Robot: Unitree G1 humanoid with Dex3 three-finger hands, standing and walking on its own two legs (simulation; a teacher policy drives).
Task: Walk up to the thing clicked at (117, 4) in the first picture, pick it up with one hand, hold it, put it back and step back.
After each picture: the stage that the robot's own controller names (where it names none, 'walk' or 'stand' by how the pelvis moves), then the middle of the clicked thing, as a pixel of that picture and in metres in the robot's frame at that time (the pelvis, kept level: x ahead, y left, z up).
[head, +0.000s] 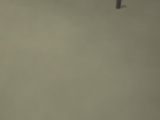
stand; (118, 4) +2.05 -0.45 -0.72
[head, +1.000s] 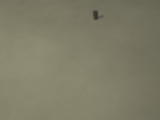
walk; (95, 15) +1.96 +0.01 -0.70
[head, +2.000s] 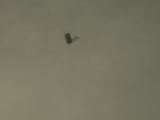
walk; (68, 38) +1.37 +0.31 -0.72
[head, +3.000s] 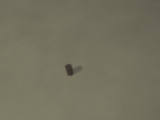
walk; (69, 70) +0.92 +0.26 -0.72
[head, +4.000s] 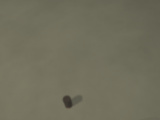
walk; (67, 102) +0.59 +0.24 -0.71
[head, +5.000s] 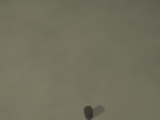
stand; (88, 113) +0.50 +0.05 -0.67
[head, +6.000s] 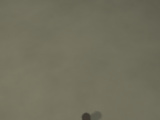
stand; (86, 119) +0.44 +0.04 -0.71
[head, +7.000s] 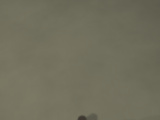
walk; out of the picture +0.42 +0.06 -0.72
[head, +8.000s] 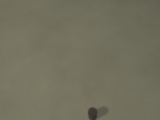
walk; (92, 114) +0.43 +0.00 -0.70
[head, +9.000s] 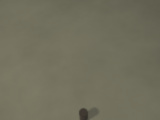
walk; (83, 115) +0.49 +0.05 -0.70
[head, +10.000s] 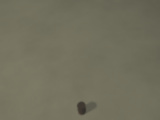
stand; (81, 108) +0.54 +0.06 -0.71
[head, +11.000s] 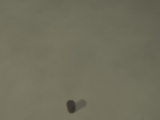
walk; (71, 106) +0.54 +0.13 -0.69
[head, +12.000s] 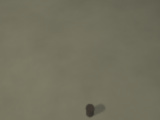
stand; (89, 110) +0.50 +0.00 -0.72
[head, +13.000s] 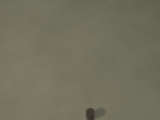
stand; (90, 114) +0.48 +0.01 -0.73
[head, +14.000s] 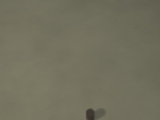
stand; (90, 115) +0.47 +0.01 -0.73
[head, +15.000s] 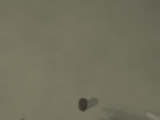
go down; (82, 104) +0.48 +0.00 -0.69
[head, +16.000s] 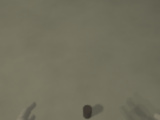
go down; (87, 112) +0.46 +0.01 -0.65
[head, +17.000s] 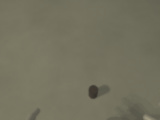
go down; (93, 92) +0.49 +0.00 -0.61
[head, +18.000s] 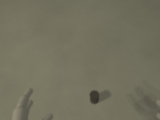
go down; (94, 97) +0.49 +0.00 -0.63
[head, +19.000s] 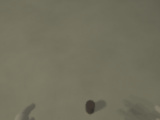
go down; (90, 107) +0.48 -0.02 -0.64
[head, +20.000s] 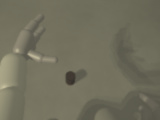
close in; (70, 78) +0.51 +0.00 -0.56
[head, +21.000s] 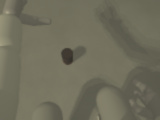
go down; (67, 56) +0.55 -0.01 -0.44
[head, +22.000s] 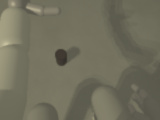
go down; (61, 57) +0.55 -0.01 -0.44
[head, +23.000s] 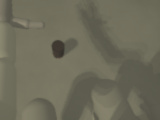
go down; (58, 49) +0.56 -0.01 -0.40
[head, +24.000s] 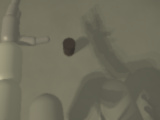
go down; (69, 47) +0.56 -0.01 -0.39
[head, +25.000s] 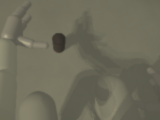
go down; (58, 43) +0.57 -0.01 -0.35
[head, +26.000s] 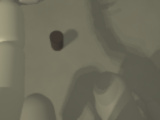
go down; (57, 41) +0.56 -0.01 -0.34
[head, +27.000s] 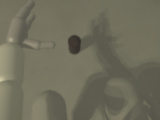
go down; (74, 45) +0.57 -0.02 -0.36
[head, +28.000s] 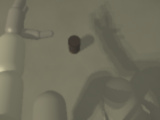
go down; (74, 45) +0.57 -0.02 -0.38
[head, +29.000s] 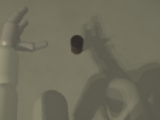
go down; (76, 45) +0.56 -0.02 -0.35
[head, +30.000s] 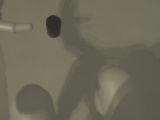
go down; (53, 27) +0.58 +0.01 -0.31
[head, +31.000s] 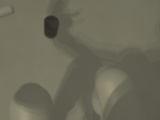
go down; (51, 27) +0.59 +0.02 -0.31
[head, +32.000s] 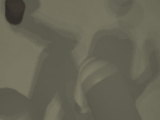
go down; (14, 11) +0.58 +0.06 -0.29
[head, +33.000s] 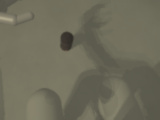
close in; (66, 42) +0.57 +0.00 -0.38
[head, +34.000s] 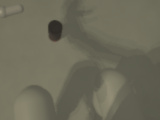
go down; (55, 31) +0.58 +0.00 -0.34
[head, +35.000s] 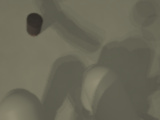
rest palm; (34, 25) +0.58 +0.03 -0.34
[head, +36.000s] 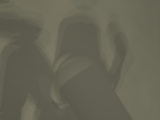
rest palm; out of the picture +0.58 +0.10 -0.29
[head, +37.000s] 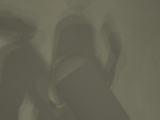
lift; out of the picture +0.58 +0.10 -0.30
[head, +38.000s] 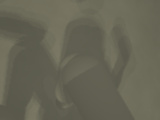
close in; out of the picture +0.58 +0.09 -0.29
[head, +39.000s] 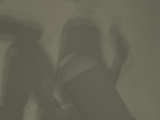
close in; out of the picture +0.58 +0.09 -0.29
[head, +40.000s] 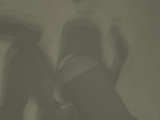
close in; out of the picture +0.58 +0.09 -0.29
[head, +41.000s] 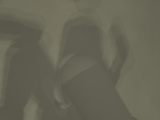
close in; out of the picture +0.58 +0.09 -0.29
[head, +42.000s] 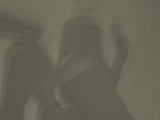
close in; out of the picture +0.58 +0.09 -0.29
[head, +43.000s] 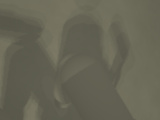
close in; out of the picture +0.58 +0.09 -0.30
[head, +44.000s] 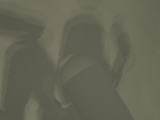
close in; out of the picture +0.58 +0.09 -0.29
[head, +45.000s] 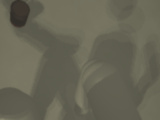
stand; (19, 14) +0.58 +0.07 -0.31
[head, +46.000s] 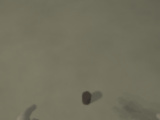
stand; (86, 98) +0.51 -0.02 -0.64
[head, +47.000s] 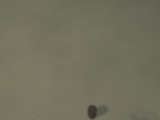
stand; (92, 112) +0.48 -0.03 -0.66
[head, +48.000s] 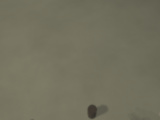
stand; (92, 111) +0.48 -0.03 -0.66
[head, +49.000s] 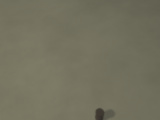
stand; (99, 115) +0.50 -0.05 -0.72
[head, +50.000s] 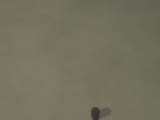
stand; (95, 113) +0.48 -0.01 -0.73
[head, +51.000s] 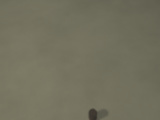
walk; (92, 115) +0.48 +0.00 -0.73
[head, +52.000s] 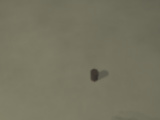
walk; (94, 75) +0.69 +0.00 -0.71
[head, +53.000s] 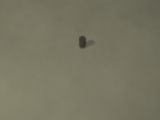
walk; (82, 42) +1.06 +0.02 -0.71
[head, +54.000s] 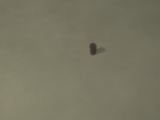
stand; (93, 49) +1.11 -0.01 -0.70
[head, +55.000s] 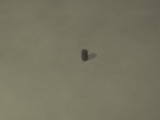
stand; (84, 55) +1.07 +0.03 -0.73
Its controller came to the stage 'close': yes
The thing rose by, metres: 0.00
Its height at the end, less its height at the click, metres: +0.00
